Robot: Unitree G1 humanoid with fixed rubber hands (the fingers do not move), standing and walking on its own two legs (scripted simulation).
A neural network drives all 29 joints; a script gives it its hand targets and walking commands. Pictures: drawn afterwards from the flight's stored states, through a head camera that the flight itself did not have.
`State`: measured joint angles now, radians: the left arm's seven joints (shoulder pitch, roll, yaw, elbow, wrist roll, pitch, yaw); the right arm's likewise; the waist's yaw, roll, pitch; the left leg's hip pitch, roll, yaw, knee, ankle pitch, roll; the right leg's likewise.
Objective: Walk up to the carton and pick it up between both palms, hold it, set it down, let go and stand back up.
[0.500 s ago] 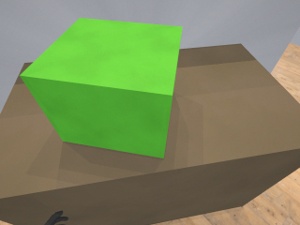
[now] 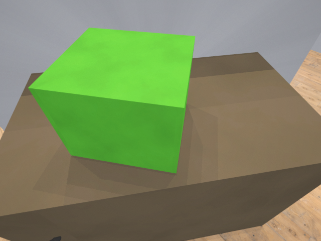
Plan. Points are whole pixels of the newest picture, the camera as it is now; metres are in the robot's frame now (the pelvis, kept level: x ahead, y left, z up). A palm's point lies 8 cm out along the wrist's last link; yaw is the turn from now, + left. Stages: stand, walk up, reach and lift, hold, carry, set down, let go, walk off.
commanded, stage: stand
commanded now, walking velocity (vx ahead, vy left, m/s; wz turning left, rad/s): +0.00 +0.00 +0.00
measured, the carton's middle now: (131, 97) +0.47 +0.11 +0.10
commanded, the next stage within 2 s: walk up in 1.26 s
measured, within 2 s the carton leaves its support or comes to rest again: neither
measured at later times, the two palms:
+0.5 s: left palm out of the picture +0.07 +0.31 -0.11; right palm out of the picture +0.06 -0.28 -0.12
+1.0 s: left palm out of the picture +0.08 +0.32 -0.11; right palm out of the picture +0.08 -0.26 -0.11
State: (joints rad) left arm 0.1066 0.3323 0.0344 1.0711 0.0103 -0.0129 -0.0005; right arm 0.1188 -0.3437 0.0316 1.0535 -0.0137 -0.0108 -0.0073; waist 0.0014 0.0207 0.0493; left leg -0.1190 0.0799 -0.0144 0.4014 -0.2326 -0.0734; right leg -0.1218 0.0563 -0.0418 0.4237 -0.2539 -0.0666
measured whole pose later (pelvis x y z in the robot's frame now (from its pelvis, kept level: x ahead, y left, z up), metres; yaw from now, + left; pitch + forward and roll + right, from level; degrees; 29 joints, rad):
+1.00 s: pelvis +0.00 +0.03 +0.01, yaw -1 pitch -2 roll +0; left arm 0.11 0.33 0.02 1.11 0.00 -0.02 0.00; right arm 0.11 -0.35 0.02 1.08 -0.02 -0.01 0.00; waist 0.00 0.01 0.05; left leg -0.11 0.05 0.01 0.36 -0.21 -0.03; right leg -0.10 0.03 -0.02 0.34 -0.20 -0.02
